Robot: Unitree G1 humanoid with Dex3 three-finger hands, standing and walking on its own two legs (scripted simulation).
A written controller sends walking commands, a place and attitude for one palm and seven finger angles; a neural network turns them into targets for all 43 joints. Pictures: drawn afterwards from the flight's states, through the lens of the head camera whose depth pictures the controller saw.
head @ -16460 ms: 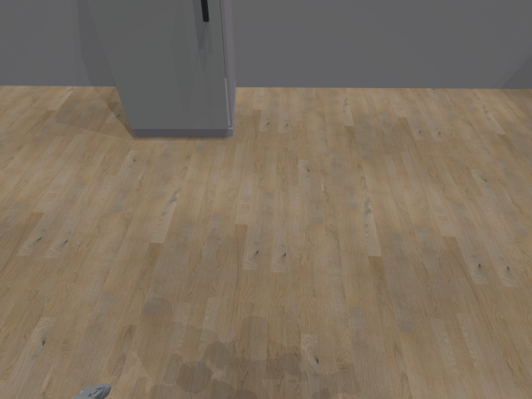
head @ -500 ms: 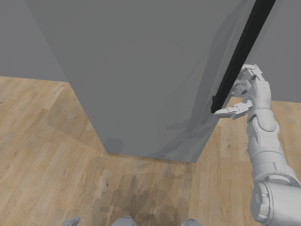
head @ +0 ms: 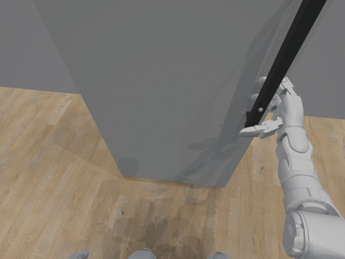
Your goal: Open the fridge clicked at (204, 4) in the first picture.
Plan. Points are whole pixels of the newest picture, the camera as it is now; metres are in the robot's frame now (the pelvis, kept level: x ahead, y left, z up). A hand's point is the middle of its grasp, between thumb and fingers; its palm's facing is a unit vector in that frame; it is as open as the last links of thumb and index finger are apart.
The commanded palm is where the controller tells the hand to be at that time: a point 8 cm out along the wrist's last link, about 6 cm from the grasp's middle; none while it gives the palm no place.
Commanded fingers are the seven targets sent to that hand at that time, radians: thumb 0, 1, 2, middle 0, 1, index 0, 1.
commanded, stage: slide the fingers in behind the handle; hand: right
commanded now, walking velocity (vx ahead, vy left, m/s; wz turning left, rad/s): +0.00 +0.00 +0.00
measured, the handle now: (273, 70) +0.50 -0.14 +0.17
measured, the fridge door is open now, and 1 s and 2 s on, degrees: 0 0 0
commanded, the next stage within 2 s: grip the handle and tug to test in 0.64 s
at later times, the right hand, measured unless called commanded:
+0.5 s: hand (257, 110) +0.45 -0.13 +0.10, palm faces -0.03 +1.00 -0.01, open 14.0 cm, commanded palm +0.42 -0.18 +0.10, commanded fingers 0.00 0.50 -0.30 0.30 1.20 0.30 1.20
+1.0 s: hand (258, 111) +0.44 -0.13 +0.10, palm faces -0.03 +1.00 -0.01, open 12.4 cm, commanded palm +0.42 -0.18 +0.10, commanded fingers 0.00 -0.15 -0.58 0.37 1.29 0.37 1.29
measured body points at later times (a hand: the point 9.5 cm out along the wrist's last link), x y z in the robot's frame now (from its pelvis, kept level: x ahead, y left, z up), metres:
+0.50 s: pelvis +0.00 +0.00 +0.00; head +0.06 +0.00 +0.45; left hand +0.06 +0.26 -0.12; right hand +0.44 -0.18 +0.10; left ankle -0.02 +0.13 -0.69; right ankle +0.04 -0.14 -0.69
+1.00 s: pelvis +0.00 +0.00 +0.00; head +0.06 +0.00 +0.45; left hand +0.05 +0.25 -0.12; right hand +0.44 -0.18 +0.11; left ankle -0.02 +0.13 -0.69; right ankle +0.04 -0.14 -0.69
